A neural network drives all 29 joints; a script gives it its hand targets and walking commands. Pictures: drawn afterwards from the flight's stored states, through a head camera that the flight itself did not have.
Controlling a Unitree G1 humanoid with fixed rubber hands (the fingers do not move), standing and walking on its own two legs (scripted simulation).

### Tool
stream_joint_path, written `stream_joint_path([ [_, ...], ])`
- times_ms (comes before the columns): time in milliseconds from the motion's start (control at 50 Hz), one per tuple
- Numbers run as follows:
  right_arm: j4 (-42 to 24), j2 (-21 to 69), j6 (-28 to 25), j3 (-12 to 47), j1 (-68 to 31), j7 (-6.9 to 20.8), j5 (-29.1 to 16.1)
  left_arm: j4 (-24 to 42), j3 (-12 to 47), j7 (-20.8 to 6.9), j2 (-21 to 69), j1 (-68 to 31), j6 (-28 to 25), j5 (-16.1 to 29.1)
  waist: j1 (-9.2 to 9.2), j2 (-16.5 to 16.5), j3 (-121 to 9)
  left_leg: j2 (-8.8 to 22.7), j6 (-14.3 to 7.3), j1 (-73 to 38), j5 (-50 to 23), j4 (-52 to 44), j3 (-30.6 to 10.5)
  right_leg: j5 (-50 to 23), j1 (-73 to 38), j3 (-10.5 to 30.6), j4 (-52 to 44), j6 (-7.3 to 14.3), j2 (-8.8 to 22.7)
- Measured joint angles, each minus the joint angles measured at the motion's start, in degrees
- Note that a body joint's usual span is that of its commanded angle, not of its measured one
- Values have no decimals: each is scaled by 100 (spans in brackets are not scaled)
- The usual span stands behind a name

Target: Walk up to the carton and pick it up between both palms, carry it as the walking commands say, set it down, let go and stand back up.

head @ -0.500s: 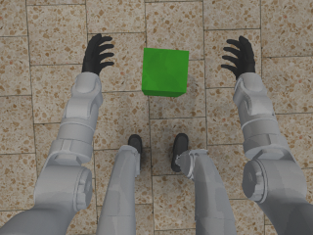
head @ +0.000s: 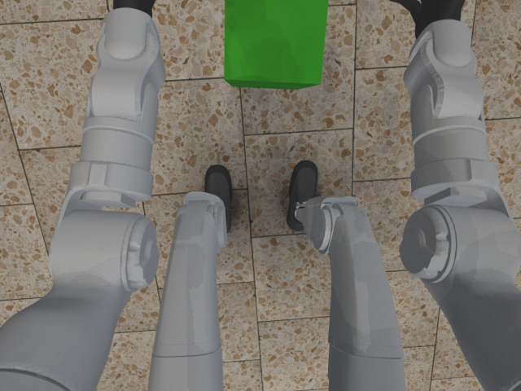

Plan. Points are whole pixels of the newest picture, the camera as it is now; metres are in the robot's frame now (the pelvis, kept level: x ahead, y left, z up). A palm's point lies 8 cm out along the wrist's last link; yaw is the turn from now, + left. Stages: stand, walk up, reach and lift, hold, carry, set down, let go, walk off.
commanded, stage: reach and lift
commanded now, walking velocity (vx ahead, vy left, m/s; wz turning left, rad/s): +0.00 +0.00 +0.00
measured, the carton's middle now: (269, 46) +0.53 +0.01 -0.50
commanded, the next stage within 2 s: none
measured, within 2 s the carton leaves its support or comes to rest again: neither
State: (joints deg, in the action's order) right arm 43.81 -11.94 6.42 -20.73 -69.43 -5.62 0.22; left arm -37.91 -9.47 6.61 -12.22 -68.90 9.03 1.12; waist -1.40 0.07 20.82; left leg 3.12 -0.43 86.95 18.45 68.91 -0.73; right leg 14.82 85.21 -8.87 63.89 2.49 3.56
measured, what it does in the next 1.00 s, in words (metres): lowers itself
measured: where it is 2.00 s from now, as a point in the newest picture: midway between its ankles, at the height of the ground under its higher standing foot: (259, 211)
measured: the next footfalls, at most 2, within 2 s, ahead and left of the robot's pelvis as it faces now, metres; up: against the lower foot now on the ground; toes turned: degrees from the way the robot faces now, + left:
none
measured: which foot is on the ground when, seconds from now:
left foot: down 0.00-1.00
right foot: down 0.00-1.00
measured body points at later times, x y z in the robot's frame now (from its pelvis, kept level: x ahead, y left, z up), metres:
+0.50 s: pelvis -0.04 +0.00 -0.16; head +0.34 +0.01 +0.07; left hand +0.53 +0.17 -0.33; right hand +0.52 -0.16 -0.33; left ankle +0.10 +0.12 -0.60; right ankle +0.12 -0.11 -0.60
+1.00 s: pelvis -0.03 +0.00 -0.25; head +0.35 +0.01 -0.03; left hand +0.54 +0.16 -0.44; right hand +0.54 -0.15 -0.44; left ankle +0.10 +0.12 -0.60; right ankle +0.12 -0.11 -0.60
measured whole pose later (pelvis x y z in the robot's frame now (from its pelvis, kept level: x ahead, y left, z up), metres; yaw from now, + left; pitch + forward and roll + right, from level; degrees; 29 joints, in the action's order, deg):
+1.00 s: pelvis -0.03 +0.00 -0.25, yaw -2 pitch +32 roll -2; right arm 66.6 -18.5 4.2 -3.6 -90.4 -11.2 -14.3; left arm -63.9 0.6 10.9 -20.3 -89.5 4.0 16.6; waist -1.4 0.1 30.0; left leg 4.6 -1.7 123.6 30.7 121.8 -0.7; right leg 25.3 124.3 -4.8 117.4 2.8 3.6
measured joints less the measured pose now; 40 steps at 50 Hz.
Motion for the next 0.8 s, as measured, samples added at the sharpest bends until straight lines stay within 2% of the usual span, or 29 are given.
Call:
stream_joint_path([
  [80, -13, -200, 29, 4, -635, -50, -20, 0, 1, 228, -72, -685, 164, 272, 0, 0, 994, 26, -1, -55, 226, 724, 0, 222, -24, 71, 748, 0, 0],
  [120, -7, -245, 161, 5, -755, -121, -88, -5, 13, 315, -76, -783, 290, 388, 0, 0, 987, 48, -3, 253, 339, 1118, 0, 322, 300, 98, 1142, 0, 0],
  [180, -9, -339, 399, 325, -840, -314, -472, -6, 87, 454, -163, -798, 458, 518, 0, 1, 949, 85, -14, 612, 518, 1685, 0, 477, 689, 131, 1718, 0, 0],
  [280, 172, -377, 495, 857, -1055, -536, -686, -209, 218, 464, -447, -860, 450, 792, 0, 1, 929, 132, -18, 1075, 756, 2466, 0, 691, 1206, 180, 2522, 10, 0],
  [340, 445, -378, 499, 910, -1241, -588, -722, -621, 220, 465, -612, -1062, 329, 783, 0, 1, 922, 143, -18, 1389, 821, 2830, 0, 743, 1544, 210, 2898, 21, 0],
  [520, 762, -448, 494, 1221, -1336, -752, -1047, -984, 434, 463, -720, -1282, 215, 1197, 0, 0, 928, 148, -46, 2215, 968, 3748, 0, 864, 2404, 292, 3822, 32, 0],
  [800, 1779, -558, 99, 1490, -1768, -690, -1254, -2062, 803, 458, -720, -1743, -219, 1364, 0, 0, 924, 152, -109, 3107, 1166, 4816, 0, 1008, 3320, 371, 4864, 32, 0],
])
